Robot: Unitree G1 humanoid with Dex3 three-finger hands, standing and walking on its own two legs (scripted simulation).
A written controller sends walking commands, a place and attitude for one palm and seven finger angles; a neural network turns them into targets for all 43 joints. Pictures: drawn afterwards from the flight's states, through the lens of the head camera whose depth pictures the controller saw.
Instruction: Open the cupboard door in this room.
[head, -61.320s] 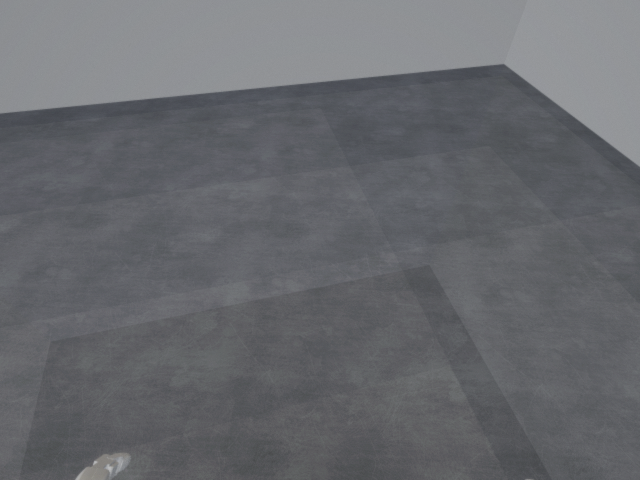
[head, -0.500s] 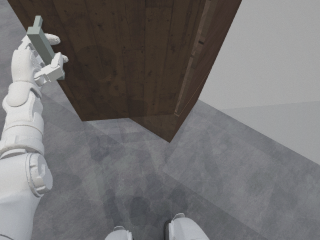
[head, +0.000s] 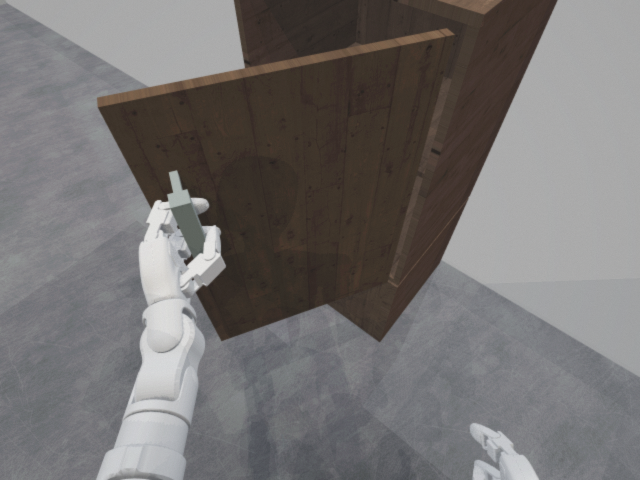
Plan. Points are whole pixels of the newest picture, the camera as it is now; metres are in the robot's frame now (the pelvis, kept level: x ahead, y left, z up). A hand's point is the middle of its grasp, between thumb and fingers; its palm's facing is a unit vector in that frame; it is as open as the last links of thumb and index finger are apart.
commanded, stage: pull the door open along its arc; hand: left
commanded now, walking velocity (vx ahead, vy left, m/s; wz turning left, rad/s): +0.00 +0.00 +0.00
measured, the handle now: (192, 224) +0.42 +0.18 +0.07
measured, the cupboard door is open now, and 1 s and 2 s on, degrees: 61 82 83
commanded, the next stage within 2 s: open thumb and fingers to let go in 0.42 s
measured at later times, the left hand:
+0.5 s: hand (281, 331) +0.27 +0.05 +0.08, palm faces +0.38 -0.93 -0.04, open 6.2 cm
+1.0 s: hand (275, 326) +0.27 +0.06 +0.08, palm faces +0.41 -0.91 -0.02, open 11.9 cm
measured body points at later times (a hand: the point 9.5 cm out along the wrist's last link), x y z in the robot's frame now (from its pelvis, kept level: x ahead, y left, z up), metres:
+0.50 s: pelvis +0.00 -0.03 +0.00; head +0.01 -0.05 +0.45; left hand +0.25 +0.10 +0.08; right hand +0.18 -0.24 -0.10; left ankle -0.04 +0.10 -0.71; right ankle +0.01 -0.11 -0.71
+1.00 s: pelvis -0.02 -0.04 +0.00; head -0.01 -0.06 +0.45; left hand +0.25 +0.11 +0.09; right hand +0.17 -0.24 -0.10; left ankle -0.04 +0.10 -0.71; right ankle +0.01 -0.11 -0.71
